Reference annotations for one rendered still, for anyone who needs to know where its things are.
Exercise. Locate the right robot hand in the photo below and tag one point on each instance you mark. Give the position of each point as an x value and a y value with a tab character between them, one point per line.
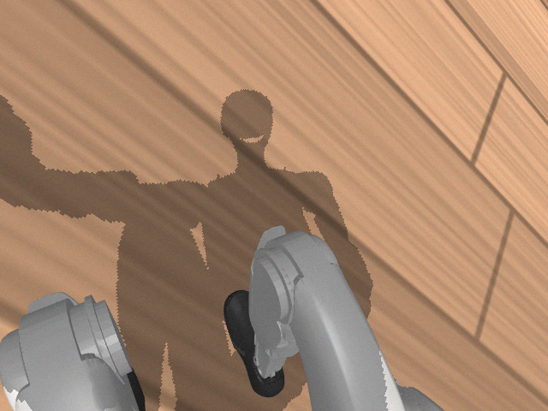
415	400

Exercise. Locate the left robot foot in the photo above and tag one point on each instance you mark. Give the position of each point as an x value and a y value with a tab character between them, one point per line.
138	394

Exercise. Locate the right robot foot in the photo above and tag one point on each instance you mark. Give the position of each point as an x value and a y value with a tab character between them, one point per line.
241	333

